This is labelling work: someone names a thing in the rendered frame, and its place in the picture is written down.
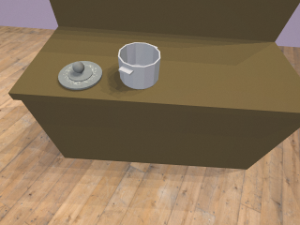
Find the knob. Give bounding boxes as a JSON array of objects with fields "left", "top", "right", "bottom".
[{"left": 72, "top": 61, "right": 84, "bottom": 73}]

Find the pot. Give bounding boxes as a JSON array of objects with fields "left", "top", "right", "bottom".
[{"left": 118, "top": 42, "right": 160, "bottom": 89}]

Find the lid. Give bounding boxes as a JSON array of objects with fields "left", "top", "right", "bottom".
[{"left": 58, "top": 61, "right": 103, "bottom": 90}]

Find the table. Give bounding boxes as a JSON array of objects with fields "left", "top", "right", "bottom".
[{"left": 8, "top": 0, "right": 300, "bottom": 170}]

